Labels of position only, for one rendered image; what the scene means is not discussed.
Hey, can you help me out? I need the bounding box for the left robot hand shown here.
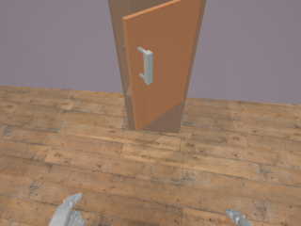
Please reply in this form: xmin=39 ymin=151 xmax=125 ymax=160
xmin=48 ymin=193 xmax=85 ymax=226

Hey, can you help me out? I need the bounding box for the cupboard door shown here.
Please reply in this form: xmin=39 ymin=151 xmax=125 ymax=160
xmin=122 ymin=0 xmax=202 ymax=132

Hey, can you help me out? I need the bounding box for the handle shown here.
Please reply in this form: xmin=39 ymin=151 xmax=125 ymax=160
xmin=137 ymin=46 xmax=153 ymax=85

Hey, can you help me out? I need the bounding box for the right robot hand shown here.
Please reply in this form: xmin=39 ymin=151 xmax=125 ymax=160
xmin=225 ymin=208 xmax=253 ymax=226

